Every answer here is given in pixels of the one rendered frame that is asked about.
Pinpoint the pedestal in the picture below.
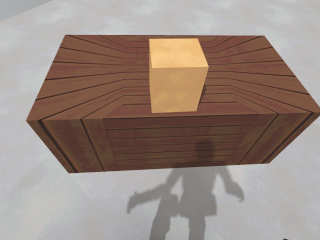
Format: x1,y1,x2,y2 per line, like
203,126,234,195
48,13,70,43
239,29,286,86
26,35,320,174

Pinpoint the carton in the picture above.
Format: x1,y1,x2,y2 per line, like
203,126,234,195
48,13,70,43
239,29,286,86
149,38,209,113

